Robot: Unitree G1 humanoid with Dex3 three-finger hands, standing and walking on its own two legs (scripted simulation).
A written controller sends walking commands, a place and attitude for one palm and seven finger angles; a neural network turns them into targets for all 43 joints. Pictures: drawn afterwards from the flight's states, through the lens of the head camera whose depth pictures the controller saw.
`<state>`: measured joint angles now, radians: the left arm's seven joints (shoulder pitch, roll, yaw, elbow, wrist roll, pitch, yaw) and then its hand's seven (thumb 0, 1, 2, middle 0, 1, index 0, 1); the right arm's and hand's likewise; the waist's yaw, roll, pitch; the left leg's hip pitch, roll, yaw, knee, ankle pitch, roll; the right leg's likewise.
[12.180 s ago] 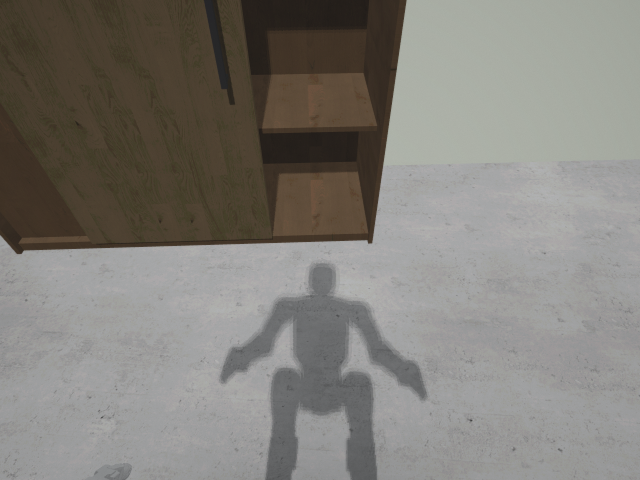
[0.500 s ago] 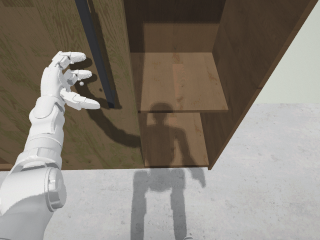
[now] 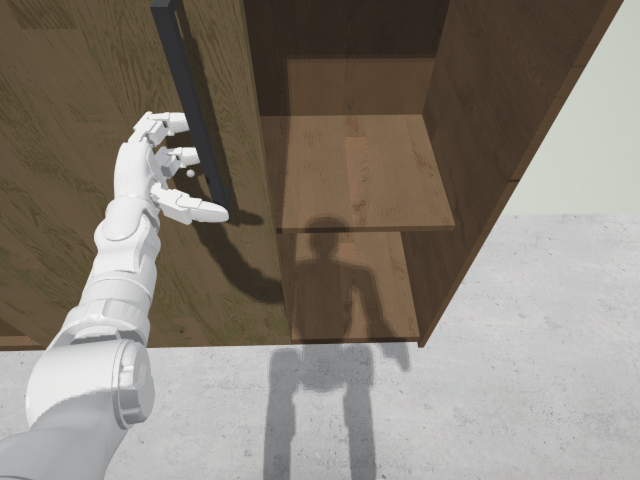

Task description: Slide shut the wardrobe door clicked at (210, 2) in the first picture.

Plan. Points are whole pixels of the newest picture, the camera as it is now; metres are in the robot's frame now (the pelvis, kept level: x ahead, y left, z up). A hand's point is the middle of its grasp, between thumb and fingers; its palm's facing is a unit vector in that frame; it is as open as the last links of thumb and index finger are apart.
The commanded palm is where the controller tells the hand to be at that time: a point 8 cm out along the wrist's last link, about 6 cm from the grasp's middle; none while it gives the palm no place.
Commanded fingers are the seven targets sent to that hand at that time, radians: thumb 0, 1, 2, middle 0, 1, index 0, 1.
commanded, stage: feel for the door with the fingertips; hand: left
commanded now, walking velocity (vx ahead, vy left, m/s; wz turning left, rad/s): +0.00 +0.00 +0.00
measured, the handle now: (203, 127) +0.54 +0.14 +0.15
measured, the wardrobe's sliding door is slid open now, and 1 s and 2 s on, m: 0.41 0.41 0.41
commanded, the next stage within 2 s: slide the fingers in behind the handle in 0.34 s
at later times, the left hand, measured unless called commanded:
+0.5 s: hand (187, 160) +0.50 +0.16 +0.13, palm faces -0.01 -1.00 -0.01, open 13.7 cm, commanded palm +0.48 +0.21 +0.12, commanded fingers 0.00 -0.50 0.30 -0.30 -1.20 -0.30 -1.20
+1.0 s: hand (193, 169) +0.48 +0.15 +0.12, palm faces +0.00 -1.00 +0.00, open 14.0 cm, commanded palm +0.46 +0.20 +0.12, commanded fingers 0.00 -0.50 0.30 -0.30 -1.20 -0.30 -1.20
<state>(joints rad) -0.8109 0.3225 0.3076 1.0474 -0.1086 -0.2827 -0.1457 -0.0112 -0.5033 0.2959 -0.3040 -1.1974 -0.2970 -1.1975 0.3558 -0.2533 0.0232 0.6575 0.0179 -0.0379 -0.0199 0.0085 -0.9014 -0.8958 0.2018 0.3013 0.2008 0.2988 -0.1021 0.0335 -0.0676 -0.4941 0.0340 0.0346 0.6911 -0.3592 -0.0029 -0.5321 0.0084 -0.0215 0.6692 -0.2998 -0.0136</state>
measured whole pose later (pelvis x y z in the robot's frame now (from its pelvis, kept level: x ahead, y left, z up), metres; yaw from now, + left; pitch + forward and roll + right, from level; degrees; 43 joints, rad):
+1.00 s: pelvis +0.00 +0.01 +0.00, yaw +0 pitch +11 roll -1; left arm -0.84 0.33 0.30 1.06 -0.10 -0.29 -0.13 -0.01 -0.50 0.30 -0.30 -1.20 -0.30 -1.20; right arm 0.38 -0.25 0.02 0.66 0.01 -0.03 0.00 0.01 -0.90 -0.90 0.20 0.30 0.20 0.30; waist -0.11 0.03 -0.08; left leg -0.54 0.03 0.04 0.73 -0.38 0.01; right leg -0.57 0.01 -0.02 0.68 -0.31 0.00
